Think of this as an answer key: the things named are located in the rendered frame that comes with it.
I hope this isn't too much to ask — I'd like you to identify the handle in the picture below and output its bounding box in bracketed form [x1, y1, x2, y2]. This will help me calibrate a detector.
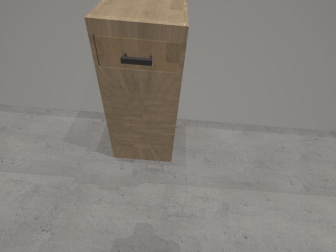
[120, 53, 152, 66]

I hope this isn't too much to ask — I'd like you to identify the cabinet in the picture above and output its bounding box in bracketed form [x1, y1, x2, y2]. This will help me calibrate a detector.
[85, 0, 189, 162]

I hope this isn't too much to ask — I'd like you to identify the drawer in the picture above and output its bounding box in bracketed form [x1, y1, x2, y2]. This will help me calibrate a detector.
[94, 35, 181, 72]

